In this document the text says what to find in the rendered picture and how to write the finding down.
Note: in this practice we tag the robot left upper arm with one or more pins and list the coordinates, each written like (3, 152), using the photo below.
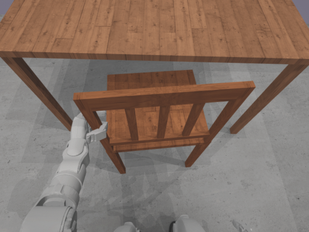
(51, 219)

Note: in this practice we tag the left robot forearm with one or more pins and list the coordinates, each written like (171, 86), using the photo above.
(67, 182)

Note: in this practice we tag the table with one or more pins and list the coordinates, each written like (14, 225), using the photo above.
(226, 31)

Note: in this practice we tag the chair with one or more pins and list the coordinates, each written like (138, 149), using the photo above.
(154, 110)

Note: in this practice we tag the robot right thigh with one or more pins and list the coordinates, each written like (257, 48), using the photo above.
(187, 225)

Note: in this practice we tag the right robot hand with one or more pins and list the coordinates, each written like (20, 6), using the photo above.
(241, 227)

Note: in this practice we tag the robot right shin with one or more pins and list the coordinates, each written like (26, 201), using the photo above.
(183, 216)

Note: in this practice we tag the left robot hand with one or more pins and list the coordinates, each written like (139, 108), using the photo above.
(81, 129)

